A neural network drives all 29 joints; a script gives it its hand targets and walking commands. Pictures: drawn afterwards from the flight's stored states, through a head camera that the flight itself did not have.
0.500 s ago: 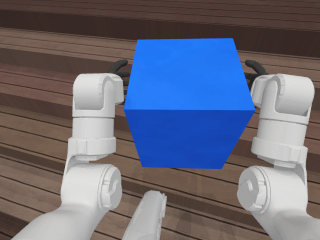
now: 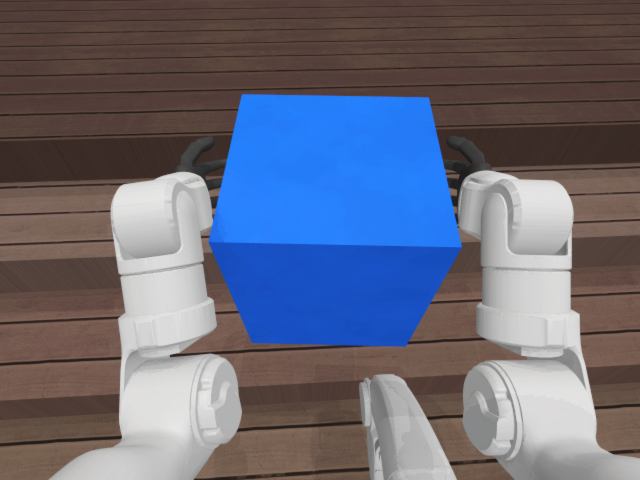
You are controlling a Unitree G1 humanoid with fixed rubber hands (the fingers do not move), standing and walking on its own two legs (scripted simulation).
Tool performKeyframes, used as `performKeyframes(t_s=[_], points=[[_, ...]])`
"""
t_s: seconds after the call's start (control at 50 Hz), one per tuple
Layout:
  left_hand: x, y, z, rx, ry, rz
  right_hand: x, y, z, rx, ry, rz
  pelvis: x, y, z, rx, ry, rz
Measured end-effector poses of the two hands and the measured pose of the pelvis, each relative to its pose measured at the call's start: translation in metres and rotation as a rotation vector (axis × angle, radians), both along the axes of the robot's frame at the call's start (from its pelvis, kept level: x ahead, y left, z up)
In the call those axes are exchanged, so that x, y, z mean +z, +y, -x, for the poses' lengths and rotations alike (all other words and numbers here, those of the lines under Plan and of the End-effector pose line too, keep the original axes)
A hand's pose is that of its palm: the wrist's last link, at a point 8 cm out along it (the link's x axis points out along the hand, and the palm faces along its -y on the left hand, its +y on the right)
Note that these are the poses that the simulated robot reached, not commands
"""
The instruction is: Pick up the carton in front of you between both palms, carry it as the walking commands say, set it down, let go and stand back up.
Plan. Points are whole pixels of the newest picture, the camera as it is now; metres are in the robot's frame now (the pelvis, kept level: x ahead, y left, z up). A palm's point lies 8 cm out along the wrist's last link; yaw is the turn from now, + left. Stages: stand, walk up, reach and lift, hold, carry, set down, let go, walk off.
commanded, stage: carry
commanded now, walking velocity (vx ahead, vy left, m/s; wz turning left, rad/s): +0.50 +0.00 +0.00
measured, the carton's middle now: (331, 232) +0.40 -0.03 +0.10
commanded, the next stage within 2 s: none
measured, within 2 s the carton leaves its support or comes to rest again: neither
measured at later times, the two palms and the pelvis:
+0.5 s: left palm out of the picture +0.66 +0.13 +0.36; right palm out of the picture +0.70 -0.17 +0.35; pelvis +0.30 -0.05 +0.15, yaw +1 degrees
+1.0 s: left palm out of the picture +0.99 +0.11 +0.49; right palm out of the picture +0.96 -0.19 +0.49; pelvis +0.59 -0.01 +0.30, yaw +0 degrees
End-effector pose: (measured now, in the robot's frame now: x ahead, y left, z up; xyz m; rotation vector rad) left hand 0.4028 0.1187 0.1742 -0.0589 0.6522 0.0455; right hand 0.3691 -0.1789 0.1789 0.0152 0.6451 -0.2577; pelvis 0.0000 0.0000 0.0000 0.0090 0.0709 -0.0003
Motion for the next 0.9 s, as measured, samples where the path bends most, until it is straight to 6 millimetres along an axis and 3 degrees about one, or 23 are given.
performKeyframes(t_s=[0.1,0.2,0.28,0.38,0.46,0.52,0.62,0.7,0.78,0.9], points=[[0.027,-0.001,-0.06,0.025,0.008,-0.024,0.034,-0.003,-0.076,0.048,0.011,0.014,0.019,-0.024,-0.075,0.005,0.01,0.057],[0.038,0.009,-0.103,0.135,0.089,-0.092,0.043,0.008,-0.166,0.178,0.089,-0.026,0.048,-0.057,-0.141,0.004,0.01,0.078],[0.055,0.015,-0.121,0.188,0.158,-0.117,0.054,0.017,-0.208,0.218,0.155,-0.082,0.09,-0.062,-0.174,0.011,-0.01,0.067],[0.112,0.015,-0.175,0.217,0.089,-0.097,0.107,0.016,-0.258,0.224,0.084,-0.082,0.132,-0.067,-0.222,0.029,-0.016,0.023],[0.164,0.009,-0.231,0.198,-0.01,-0.11,0.153,0.009,-0.305,0.206,-0.014,-0.093,0.146,-0.058,-0.27,0.021,-0.006,0.014],[0.19,0.008,-0.274,0.169,-0.033,-0.129,0.176,0.006,-0.34,0.187,-0.037,-0.093,0.154,-0.047,-0.312,0.008,-0.011,-0.006],[0.211,0.0,-0.359,0.081,0.006,-0.109,0.193,0.001,-0.402,0.142,0.005,-0.081,0.169,-0.023,-0.389,0.0,0.015,-0.049],[0.212,-0.014,-0.431,-0.023,0.086,-0.07,0.196,-0.013,-0.434,0.041,0.088,-0.04,0.197,0.0,-0.438,0.003,-0.001,-0.06],[0.219,-0.021,-0.47,-0.049,0.161,-0.027,0.206,-0.018,-0.455,0.002,0.161,-0.02,0.237,0.004,-0.471,-0.004,-0.02,-0.056],[0.273,-0.014,-0.529,-0.036,0.077,-0.021,0.265,-0.013,-0.523,0.002,0.078,-0.025,0.281,0.004,-0.53,-0.022,-0.019,-0.014]])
